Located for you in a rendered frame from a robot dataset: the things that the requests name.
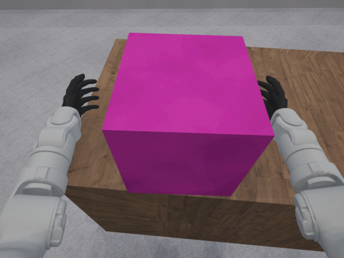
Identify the robot left upper arm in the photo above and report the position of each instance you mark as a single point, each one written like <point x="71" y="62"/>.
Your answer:
<point x="31" y="225"/>

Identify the right robot hand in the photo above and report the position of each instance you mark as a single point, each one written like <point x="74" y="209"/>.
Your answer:
<point x="275" y="97"/>

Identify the left robot hand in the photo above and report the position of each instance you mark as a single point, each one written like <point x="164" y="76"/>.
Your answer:
<point x="74" y="93"/>

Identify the left robot forearm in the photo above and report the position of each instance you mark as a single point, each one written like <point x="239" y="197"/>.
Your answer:
<point x="47" y="168"/>

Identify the robot right upper arm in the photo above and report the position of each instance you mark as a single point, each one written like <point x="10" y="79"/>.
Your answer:
<point x="320" y="216"/>

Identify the right robot forearm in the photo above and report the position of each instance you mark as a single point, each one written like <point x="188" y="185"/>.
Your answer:
<point x="307" y="163"/>

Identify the pedestal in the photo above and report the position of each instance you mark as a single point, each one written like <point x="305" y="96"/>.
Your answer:
<point x="261" y="211"/>

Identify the carton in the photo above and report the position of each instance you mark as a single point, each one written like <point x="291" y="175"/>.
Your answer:
<point x="186" y="115"/>

